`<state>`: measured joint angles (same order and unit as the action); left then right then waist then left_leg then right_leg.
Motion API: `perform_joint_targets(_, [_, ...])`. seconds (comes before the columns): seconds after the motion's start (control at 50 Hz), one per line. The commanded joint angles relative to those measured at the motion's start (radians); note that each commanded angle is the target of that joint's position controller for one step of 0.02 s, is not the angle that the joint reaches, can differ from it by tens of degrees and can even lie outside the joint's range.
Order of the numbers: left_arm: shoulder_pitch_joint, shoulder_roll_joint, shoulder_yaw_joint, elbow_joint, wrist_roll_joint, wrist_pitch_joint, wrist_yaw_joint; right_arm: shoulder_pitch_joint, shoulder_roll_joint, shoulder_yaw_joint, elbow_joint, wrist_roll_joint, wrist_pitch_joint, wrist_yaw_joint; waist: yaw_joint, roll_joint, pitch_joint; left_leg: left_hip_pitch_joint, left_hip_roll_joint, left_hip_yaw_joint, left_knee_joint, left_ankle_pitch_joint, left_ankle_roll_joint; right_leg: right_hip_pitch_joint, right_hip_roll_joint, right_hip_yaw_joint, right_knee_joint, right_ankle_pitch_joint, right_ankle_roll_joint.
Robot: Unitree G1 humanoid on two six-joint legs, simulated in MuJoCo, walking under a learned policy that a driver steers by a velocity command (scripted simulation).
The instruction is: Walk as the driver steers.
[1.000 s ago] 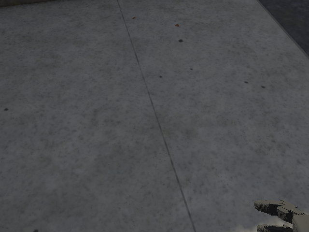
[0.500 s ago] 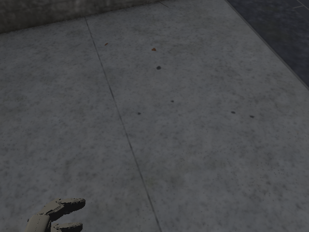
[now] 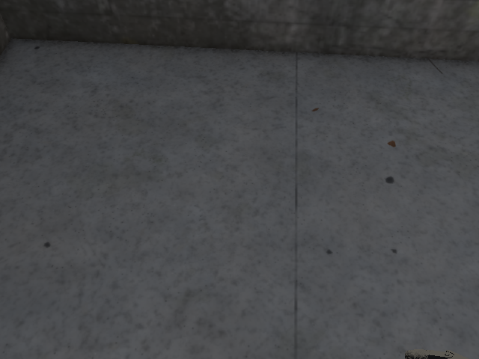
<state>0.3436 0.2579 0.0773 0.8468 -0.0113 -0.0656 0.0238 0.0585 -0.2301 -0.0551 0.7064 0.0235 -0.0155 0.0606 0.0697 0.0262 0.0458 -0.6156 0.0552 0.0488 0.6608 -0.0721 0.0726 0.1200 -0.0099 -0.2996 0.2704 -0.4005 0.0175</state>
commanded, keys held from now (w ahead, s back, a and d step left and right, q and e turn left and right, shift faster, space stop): w+q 0.56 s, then w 0.38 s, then no key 0.02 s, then e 0.04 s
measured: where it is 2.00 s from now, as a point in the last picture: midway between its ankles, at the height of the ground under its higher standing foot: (200, 269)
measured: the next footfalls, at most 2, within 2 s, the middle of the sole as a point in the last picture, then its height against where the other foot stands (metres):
left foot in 0.06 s outside the picture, level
right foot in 0.52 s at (280, 336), level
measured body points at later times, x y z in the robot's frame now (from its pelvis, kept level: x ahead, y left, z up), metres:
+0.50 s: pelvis +0.30 +0.02 +0.00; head +0.33 +0.04 +0.45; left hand +0.48 +0.31 -0.06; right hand +0.42 -0.25 -0.10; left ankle +0.16 +0.09 -0.73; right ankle +0.49 -0.06 -0.72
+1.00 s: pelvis +0.54 +0.13 +0.00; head +0.57 +0.15 +0.45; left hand +0.40 +0.38 -0.13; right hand +0.86 +0.04 -0.06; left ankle +0.60 +0.28 -0.72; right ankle +0.48 -0.06 -0.73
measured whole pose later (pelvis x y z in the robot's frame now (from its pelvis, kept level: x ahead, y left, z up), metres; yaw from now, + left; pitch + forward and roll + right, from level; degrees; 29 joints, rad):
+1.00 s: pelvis +0.54 +0.13 +0.00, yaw +26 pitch +3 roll -2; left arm 0.39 0.30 0.06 0.88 -0.03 -0.06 -0.01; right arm 0.04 -0.25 -0.03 0.61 0.01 -0.06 0.03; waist 0.11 0.02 0.02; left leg -0.49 0.04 0.00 0.50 -0.05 0.06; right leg 0.00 -0.01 -0.05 0.35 -0.38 0.03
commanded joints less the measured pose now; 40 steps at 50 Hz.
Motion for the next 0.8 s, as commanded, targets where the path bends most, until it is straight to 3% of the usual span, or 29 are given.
perform_joint_targets(0.02, [-0.033,0.227,0.056,-0.053,-0.019,0.010,0.010,0.063,-0.139,-0.054,-0.078,0.006,-0.008,0.002,-0.117,-0.143,-0.067,0.168,-0.102,0.089,-0.014,-0.141,0.072,0.005,-0.275,0.059,0.242,1.231,-0.120])
perform_joint_targets(0.04, [-0.062,0.231,0.054,-0.058,-0.028,0.013,0.010,0.219,-0.192,-0.085,-0.041,0.007,-0.006,-0.009,-0.208,-0.123,-0.144,0.400,-0.138,0.082,-0.100,-0.078,0.111,-0.082,-0.242,0.041,0.447,1.182,-0.093])
perform_joint_targets(0.06, [-0.063,0.194,0.040,-0.074,-0.008,0.004,0.012,0.370,-0.272,-0.117,-0.002,0.003,0.006,-0.031,-0.267,-0.030,-0.221,0.710,-0.043,-0.103,-0.128,-0.061,0.164,-0.344,-0.191,0.049,0.755,0.806,-0.046])
perform_joint_targets(0.08, [0.016,0.039,-0.006,-0.130,0.027,-0.024,-0.002,0.319,-0.360,-0.121,-0.014,0.005,-0.007,-0.037,-0.122,0.214,-0.284,0.983,0.207,-0.677,-0.215,-0.198,0.347,-0.789,0.028,0.166,1.098,-0.173,0.011])
perform_joint_targets(0.1, [-0.079,0.106,-0.002,-0.153,-0.009,-0.069,-0.016,0.358,-0.288,-0.098,-0.039,-0.007,-0.024,-0.032,-0.192,0.115,-0.403,1.030,0.270,-0.890,-0.361,-0.304,0.385,-0.898,0.039,0.396,1.195,-0.195,-0.004])
perform_joint_targets(0.12, [-0.167,0.144,0.007,-0.182,-0.041,-0.087,-0.023,0.321,-0.227,-0.082,-0.029,-0.010,-0.037,-0.029,-0.195,0.070,-0.262,0.935,0.245,-0.739,-0.386,-0.238,0.329,-0.970,-0.012,0.402,1.154,-0.090,-0.026])
perform_joint_targets(0.14, [-0.171,0.140,0.004,-0.178,-0.027,-0.095,-0.017,0.250,-0.190,-0.070,-0.036,0.000,-0.045,-0.028,-0.141,-0.010,-0.172,0.779,0.196,-0.605,-0.382,-0.136,0.284,-0.928,-0.061,0.398,1.053,0.001,-0.036])
perform_joint_targets(0.16, [-0.167,0.145,0.011,-0.166,0.004,-0.093,-0.009,0.183,-0.161,-0.061,-0.049,0.000,-0.047,-0.030,-0.099,-0.032,-0.124,0.645,0.153,-0.513,-0.389,-0.032,0.255,-0.860,-0.090,0.392,0.968,0.046,-0.027])
perform_joint_targets(0.18, [-0.146,0.154,0.019,-0.162,0.015,-0.081,-0.010,0.151,-0.138,-0.051,-0.066,-0.010,-0.050,-0.034,-0.068,-0.021,-0.110,0.563,0.123,-0.458,-0.408,0.048,0.244,-0.796,-0.109,0.398,0.924,0.081,-0.017])
perform_joint_targets(0.24, [-0.152,0.122,0.013,-0.177,0.027,-0.049,-0.011,0.162,-0.166,-0.056,-0.064,-0.008,-0.055,-0.051,-0.046,-0.013,-0.084,0.433,0.094,-0.381,-0.435,0.194,0.246,-0.751,-0.109,0.366,0.797,0.131,0.031])
perform_joint_targets(0.28, [-0.234,0.095,0.000,-0.205,0.031,-0.042,-0.010,0.193,-0.195,-0.064,-0.055,-0.006,-0.052,-0.066,-0.067,-0.001,-0.057,0.375,0.055,-0.326,-0.436,0.212,0.221,-0.750,-0.087,0.345,0.650,0.243,0.053])
perform_joint_targets(0.34, [-0.352,0.064,-0.015,-0.230,0.024,-0.046,-0.021,0.238,-0.200,-0.066,-0.041,0.000,-0.039,-0.075,-0.119,0.043,-0.051,0.334,-0.002,-0.284,-0.405,0.117,0.164,-0.667,-0.029,0.332,0.399,0.447,0.055])
perform_joint_targets(0.38, [-0.406,0.076,-0.014,-0.245,0.010,-0.051,-0.032,0.276,-0.204,-0.067,-0.030,0.002,-0.034,-0.076,-0.146,0.058,-0.053,0.348,0.012,-0.325,-0.390,0.047,0.151,-0.628,0.000,0.335,0.317,0.498,0.053])
perform_joint_targets(0.44, [-0.429,0.114,0.000,-0.259,0.003,-0.063,-0.045,0.308,-0.192,-0.065,-0.019,0.008,-0.026,-0.080,-0.145,0.072,-0.057,0.453,0.053,-0.423,-0.304,-0.015,0.138,-0.623,0.010,0.375,0.233,0.439,0.025])
perform_joint_targets(0.48, [-0.381,0.137,0.013,-0.252,0.001,-0.074,-0.049,0.293,-0.195,-0.069,-0.026,0.004,-0.021,-0.084,-0.111,0.104,-0.064,0.493,0.072,-0.476,-0.240,0.019,0.121,-0.567,0.013,0.377,0.212,0.348,-0.007])
perform_joint_targets(0.5, [-0.301,0.150,0.024,-0.232,0.003,-0.079,-0.045,0.272,-0.183,-0.065,-0.035,0.003,-0.020,-0.083,-0.064,0.110,-0.092,0.483,0.046,-0.470,-0.175,0.083,0.101,-0.458,0.021,0.357,0.171,0.348,-0.032])
perform_joint_targets(0.52, [-0.186,0.184,0.039,-0.215,0.018,-0.085,-0.040,0.260,-0.140,-0.050,-0.050,-0.003,-0.024,-0.078,-0.005,0.082,-0.185,0.426,-0.006,-0.423,-0.006,0.106,0.067,-0.253,-0.045,0.401,0.182,0.350,-0.079])
perform_joint_targets(0.54, [-0.023,0.244,0.052,-0.203,0.027,-0.080,-0.030,0.283,-0.083,-0.028,-0.073,-0.026,-0.026,-0.077,0.040,-0.066,-0.341,0.272,-0.087,-0.314,0.293,-0.151,0.024,0.027,-0.232,0.602,0.198,0.308,-0.136])
perform_joint_targets(0.56, [0.022,0.290,0.063,-0.161,0.032,-0.069,-0.042,0.439,-0.066,-0.019,-0.092,0.019,-0.034,-0.076,-0.043,-0.437,-0.414,-0.085,-0.170,-0.242,0.575,-0.547,-0.028,0.260,-0.427,1.107,0.073,0.040,-0.302])
perform_joint_targets(0.58, [-0.017,0.176,0.040,-0.187,0.011,-0.065,-0.043,0.413,-0.172,-0.036,-0.052,0.027,-0.032,-0.081,-0.012,-0.262,-0.309,-0.179,-0.089,-0.268,0.683,-0.471,-0.044,0.187,-0.402,1.103,0.028,-0.164,-0.274])
perform_joint_targets(0.6, [-0.055,0.122,0.024,-0.187,0.008,-0.056,-0.038,0.294,-0.208,-0.045,-0.065,0.012,-0.028,-0.079,0.015,-0.157,-0.184,-0.191,-0.062,-0.233,0.692,-0.369,-0.050,0.057,-0.350,0.919,0.021,-0.118,-0.230])
perform_joint_targets(0.62, [-0.095,0.114,0.015,-0.186,0.019,-0.049,-0.039,0.236,-0.188,-0.043,-0.077,-0.002,-0.026,-0.080,-0.004,-0.080,-0.117,-0.150,-0.034,-0.207,0.665,-0.306,-0.053,-0.075,-0.304,0.801,0.007,0.020,-0.213])
perform_joint_targets(0.64, [-0.117,0.100,0.010,-0.174,0.024,-0.045,-0.040,0.197,-0.169,-0.043,-0.092,-0.012,-0.030,-0.076,-0.021,-0.073,-0.062,-0.131,-0.012,-0.208,0.612,-0.269,-0.051,-0.165,-0.265,0.718,-0.013,0.128,-0.216])
perform_joint_targets(0.66, [-0.124,0.091,0.004,-0.166,0.030,-0.048,-0.039,0.205,-0.148,-0.040,-0.096,-0.006,-0.031,-0.070,-0.046,-0.099,-0.052,-0.082,0.009,-0.202,0.570,-0.251,-0.047,-0.223,-0.235,0.650,-0.034,0.195,-0.209])
perform_joint_targets(0.7, [-0.116,0.085,0.003,-0.142,0.018,-0.055,-0.042,0.219,-0.111,-0.031,-0.090,-0.003,-0.028,-0.064,-0.063,-0.124,-0.055,-0.054,0.018,-0.172,0.486,-0.253,-0.052,-0.253,-0.215,0.575,-0.066,0.283,-0.225])
perform_joint_targets(0.76, [-0.100,0.139,0.016,-0.111,0.006,-0.056,-0.039,0.143,-0.084,-0.013,-0.114,-0.018,-0.032,-0.060,-0.057,-0.100,-0.045,-0.074,0.046,-0.132,0.307,-0.171,-0.068,-0.252,-0.226,0.504,-0.104,0.396,-0.251])
perform_joint_targets(0.8, [-0.092,0.161,0.020,-0.098,0.000,-0.047,-0.037,0.083,-0.071,-0.001,-0.121,-0.017,-0.042,-0.050,-0.037,-0.094,-0.041,-0.036,0.047,-0.104,0.168,-0.063,-0.071,-0.260,-0.207,0.442,-0.114,0.419,-0.238])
